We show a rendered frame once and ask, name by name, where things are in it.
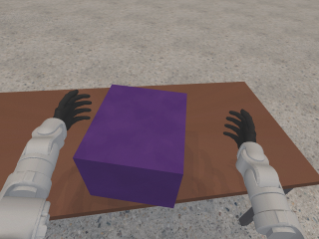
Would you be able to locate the carton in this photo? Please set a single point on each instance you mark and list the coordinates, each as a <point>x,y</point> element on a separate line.
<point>133,149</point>

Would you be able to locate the robot right forearm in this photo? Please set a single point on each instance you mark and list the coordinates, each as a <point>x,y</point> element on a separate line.
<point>272,214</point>

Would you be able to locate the table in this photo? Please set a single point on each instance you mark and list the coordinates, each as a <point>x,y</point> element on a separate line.
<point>209,163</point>

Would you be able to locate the right robot hand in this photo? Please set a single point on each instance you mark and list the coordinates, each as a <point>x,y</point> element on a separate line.
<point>246,131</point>

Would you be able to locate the left robot hand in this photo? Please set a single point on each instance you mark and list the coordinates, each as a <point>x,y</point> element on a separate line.
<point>66,109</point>

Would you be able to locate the robot left upper arm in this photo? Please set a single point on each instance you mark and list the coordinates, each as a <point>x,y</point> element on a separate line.
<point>23,217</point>

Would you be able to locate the robot left forearm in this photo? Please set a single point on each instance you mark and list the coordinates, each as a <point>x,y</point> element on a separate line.
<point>34,169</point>

